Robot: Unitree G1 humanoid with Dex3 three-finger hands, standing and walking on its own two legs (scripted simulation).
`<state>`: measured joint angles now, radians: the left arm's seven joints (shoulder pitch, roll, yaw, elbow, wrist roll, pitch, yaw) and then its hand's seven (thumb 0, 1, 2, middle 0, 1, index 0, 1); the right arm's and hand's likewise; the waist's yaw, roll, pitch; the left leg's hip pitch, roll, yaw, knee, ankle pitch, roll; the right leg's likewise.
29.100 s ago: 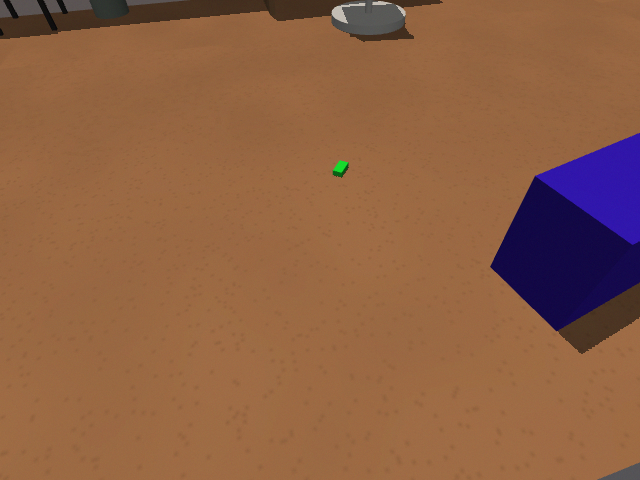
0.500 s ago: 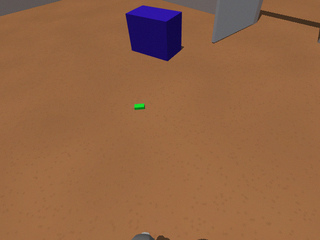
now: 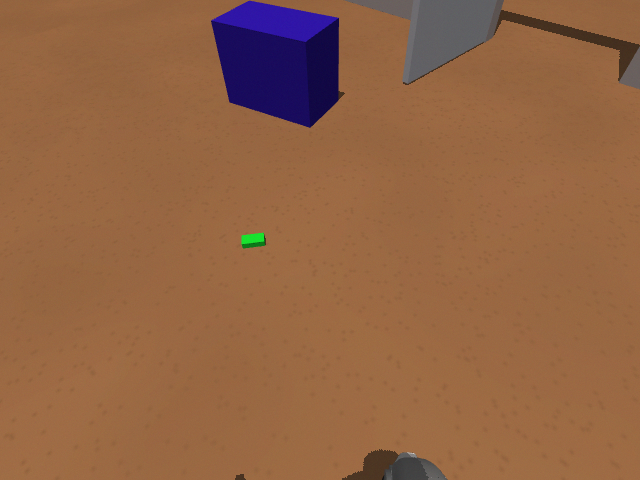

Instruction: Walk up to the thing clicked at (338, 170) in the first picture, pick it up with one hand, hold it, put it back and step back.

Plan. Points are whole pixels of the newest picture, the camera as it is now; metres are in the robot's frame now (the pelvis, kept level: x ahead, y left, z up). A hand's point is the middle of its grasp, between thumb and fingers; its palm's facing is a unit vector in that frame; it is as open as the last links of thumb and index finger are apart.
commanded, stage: walk up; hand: left
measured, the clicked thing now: (253, 240) +1.13 +0.30 -0.76
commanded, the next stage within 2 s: none
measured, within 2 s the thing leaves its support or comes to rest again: neither
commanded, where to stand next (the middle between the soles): +0.75 +0.05 m, yaw +1 degrees
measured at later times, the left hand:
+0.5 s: hand (137, 431) +0.24 +0.31 -0.17, palm faces +0.03 -0.94 -0.35, open 7.4 cm
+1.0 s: hand (181, 264) +0.53 +0.29 -0.13, palm faces -0.02 -0.92 -0.39, open 7.4 cm
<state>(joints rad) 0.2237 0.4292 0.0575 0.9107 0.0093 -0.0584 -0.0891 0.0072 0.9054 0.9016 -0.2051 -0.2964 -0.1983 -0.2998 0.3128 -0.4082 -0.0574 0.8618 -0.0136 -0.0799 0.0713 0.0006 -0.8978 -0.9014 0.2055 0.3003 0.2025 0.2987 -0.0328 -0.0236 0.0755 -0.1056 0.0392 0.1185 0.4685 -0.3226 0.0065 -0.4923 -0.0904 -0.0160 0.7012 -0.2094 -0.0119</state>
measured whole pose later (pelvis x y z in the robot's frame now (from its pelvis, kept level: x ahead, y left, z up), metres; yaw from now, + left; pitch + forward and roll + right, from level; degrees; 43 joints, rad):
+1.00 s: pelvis +0.43 +0.02 -0.01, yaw +1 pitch -3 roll +0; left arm 0.21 0.39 0.05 0.86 0.00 -0.09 -0.05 0.01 0.91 0.90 -0.21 -0.30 -0.20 -0.30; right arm 0.35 -0.42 -0.04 0.88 0.00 -0.03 0.04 0.00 -0.90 -0.90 0.20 0.30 0.20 0.30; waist -0.02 0.04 0.09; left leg -0.28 0.02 0.02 1.02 -0.49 0.04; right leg -0.35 -0.03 -0.07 0.62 -0.22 -0.03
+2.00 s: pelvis +0.68 +0.06 -0.02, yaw +1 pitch -3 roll +0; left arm 0.18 0.40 0.01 0.95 -0.01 0.00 0.00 0.01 0.90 0.90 -0.21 -0.30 -0.20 -0.30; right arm 0.19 -0.38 -0.02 0.96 -0.01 -0.02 0.02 0.00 -0.90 -0.90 0.20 0.30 0.20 0.30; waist 0.01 -0.01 0.09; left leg -0.37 0.02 0.04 0.72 -0.31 0.02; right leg -0.36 -0.05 0.00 0.75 -0.43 -0.01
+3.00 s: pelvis +0.72 +0.05 +0.01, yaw +1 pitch -2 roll +0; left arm 0.07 0.34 0.01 1.17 0.01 -0.01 -0.01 0.01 0.90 0.90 -0.21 -0.30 -0.20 -0.30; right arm 0.09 -0.34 -0.01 1.18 -0.01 0.00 0.02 0.00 -0.90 -0.90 0.20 0.30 0.20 0.30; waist -0.02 0.01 0.05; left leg -0.14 0.03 0.03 0.33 -0.16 -0.01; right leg -0.11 -0.03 -0.02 0.31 -0.16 0.03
